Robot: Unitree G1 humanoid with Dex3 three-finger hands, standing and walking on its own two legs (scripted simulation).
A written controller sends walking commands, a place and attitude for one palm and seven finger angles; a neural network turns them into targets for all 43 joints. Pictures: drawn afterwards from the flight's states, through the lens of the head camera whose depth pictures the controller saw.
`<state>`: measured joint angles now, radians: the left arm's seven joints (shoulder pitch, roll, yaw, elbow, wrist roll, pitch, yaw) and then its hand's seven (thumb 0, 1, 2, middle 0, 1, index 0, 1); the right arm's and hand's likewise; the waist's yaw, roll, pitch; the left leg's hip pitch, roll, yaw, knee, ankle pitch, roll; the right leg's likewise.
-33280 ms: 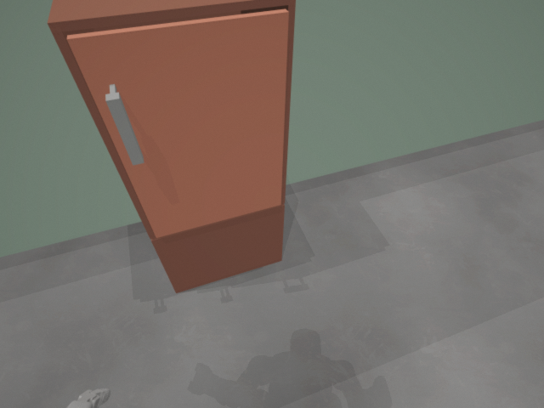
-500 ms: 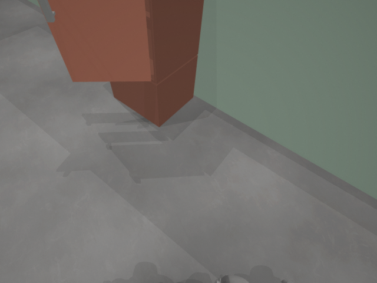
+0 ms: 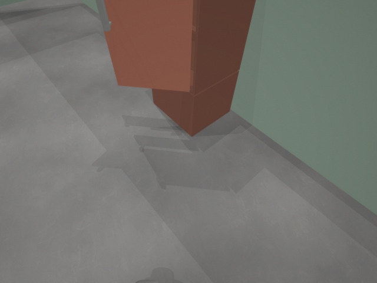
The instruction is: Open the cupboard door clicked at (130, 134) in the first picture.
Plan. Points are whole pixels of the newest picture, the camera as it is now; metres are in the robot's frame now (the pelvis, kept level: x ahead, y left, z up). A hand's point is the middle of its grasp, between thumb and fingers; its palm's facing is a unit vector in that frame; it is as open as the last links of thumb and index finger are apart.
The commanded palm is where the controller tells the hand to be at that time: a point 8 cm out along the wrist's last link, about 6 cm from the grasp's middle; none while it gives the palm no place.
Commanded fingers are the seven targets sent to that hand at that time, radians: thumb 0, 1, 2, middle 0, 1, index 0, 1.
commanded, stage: take the last steps up to it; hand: left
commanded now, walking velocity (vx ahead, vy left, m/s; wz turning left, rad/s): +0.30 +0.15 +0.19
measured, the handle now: (104, 8) +1.07 +0.45 +0.06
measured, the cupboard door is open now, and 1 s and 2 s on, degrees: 43 43 43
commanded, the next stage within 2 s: come to a stop and stand still in 1.28 s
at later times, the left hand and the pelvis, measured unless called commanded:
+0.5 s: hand (114, 235) +0.24 +0.22 -0.16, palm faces +0.07 -0.97 -0.23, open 7.3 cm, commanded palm none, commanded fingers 0.00 0.90 0.90 -0.20 -0.30 -0.20 -0.30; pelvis +0.14 +0.03 -0.02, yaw +3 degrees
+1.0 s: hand (87, 240) +0.23 +0.29 -0.19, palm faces +0.22 -0.96 -0.16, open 7.3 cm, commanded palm none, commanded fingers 0.00 0.90 0.90 -0.20 -0.30 -0.20 -0.30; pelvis +0.32 +0.14 -0.01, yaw +6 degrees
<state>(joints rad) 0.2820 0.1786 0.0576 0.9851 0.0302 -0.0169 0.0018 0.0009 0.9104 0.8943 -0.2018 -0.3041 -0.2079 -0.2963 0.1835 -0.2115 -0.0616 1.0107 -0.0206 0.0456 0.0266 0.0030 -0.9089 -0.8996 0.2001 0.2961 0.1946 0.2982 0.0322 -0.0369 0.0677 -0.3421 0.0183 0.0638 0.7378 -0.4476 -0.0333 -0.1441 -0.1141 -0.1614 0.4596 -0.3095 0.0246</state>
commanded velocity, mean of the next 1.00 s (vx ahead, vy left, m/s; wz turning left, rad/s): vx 0.30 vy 0.14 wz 0.04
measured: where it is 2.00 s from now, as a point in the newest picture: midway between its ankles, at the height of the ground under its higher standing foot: (158, 219)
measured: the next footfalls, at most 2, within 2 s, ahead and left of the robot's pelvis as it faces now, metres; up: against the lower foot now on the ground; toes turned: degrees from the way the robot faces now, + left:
left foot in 0.06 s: +0.06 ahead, +0.13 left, +0.00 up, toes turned +6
right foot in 0.48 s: +0.25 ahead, -0.07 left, +0.00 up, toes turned -6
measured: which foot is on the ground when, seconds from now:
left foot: up 0.00-0.04, down 0.06-0.48, up 0.50-0.90, down 0.92-1.00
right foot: down 0.00-0.08, up 0.10-0.46, down 0.48-0.92, up 0.94-1.00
